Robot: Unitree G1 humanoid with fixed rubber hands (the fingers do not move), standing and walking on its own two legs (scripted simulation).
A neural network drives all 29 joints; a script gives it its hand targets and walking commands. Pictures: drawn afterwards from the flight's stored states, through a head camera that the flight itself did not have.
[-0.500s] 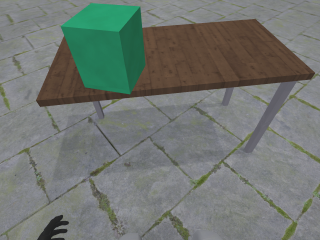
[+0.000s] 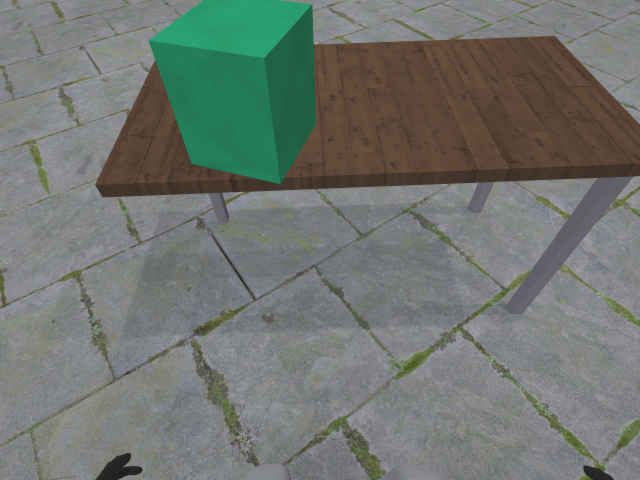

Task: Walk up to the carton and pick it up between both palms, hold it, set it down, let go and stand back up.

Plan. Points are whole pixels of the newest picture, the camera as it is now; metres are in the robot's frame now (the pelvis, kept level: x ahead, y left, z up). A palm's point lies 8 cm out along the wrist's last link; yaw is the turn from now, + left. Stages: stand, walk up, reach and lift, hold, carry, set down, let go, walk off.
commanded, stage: walk up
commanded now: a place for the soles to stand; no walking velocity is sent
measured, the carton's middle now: (247, 90) +0.76 +0.16 +0.07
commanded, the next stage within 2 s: none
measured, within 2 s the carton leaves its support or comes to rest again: neither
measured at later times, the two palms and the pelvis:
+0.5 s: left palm out of the picture +0.07 +0.40 -0.08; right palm (573, 447) +0.16 -0.28 -0.07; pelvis +0.04 +0.05 +0.01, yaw +6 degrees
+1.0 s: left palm (0, 424) +0.21 +0.46 -0.08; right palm (482, 383) +0.26 -0.21 -0.11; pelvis +0.17 +0.11 -0.01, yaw +3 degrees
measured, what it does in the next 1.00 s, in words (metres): walks ahead: left foot, then right foot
